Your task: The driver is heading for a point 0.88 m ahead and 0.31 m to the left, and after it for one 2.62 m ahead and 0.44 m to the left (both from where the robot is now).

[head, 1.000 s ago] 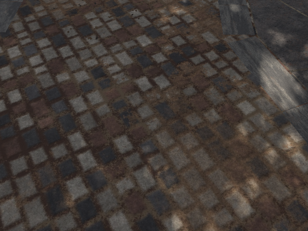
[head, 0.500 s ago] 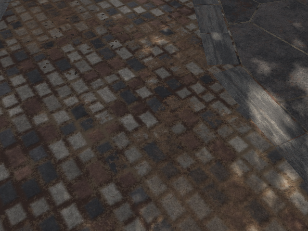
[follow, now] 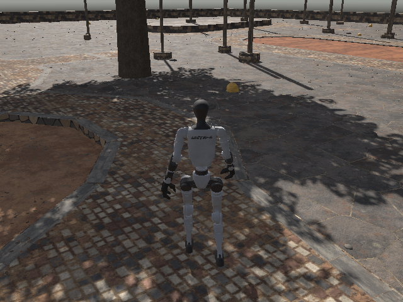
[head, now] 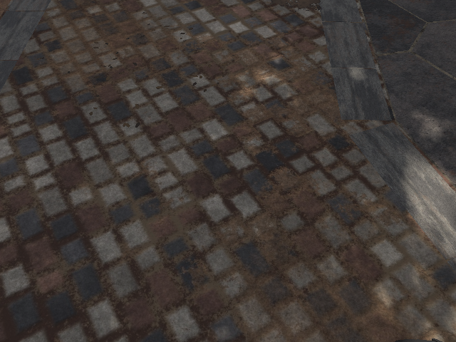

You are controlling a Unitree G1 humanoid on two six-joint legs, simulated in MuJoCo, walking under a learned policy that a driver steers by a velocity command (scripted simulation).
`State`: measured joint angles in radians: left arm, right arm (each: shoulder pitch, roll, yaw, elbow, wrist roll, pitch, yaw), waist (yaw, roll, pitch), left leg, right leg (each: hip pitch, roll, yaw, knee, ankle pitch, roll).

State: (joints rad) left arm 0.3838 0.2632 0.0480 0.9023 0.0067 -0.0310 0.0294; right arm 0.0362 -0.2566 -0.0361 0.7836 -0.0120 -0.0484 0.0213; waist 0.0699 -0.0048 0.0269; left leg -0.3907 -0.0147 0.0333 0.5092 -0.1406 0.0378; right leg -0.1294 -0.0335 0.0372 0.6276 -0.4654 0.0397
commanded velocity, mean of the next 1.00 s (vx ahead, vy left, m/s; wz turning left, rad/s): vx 0.32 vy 0.00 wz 0.26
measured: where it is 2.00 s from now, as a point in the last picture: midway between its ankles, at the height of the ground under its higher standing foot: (147, 225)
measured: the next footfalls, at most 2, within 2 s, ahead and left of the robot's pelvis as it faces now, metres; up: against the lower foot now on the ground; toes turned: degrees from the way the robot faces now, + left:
right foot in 0.24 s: +0.08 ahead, -0.14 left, +0.00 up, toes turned +1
left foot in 0.58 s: +0.21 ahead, +0.14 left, +0.00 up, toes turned +9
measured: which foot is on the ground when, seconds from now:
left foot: down 0.00-0.30, up 0.32-0.56, down 0.58-1.00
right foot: up 0.00-0.22, down 0.24-0.60, up 0.62-1.00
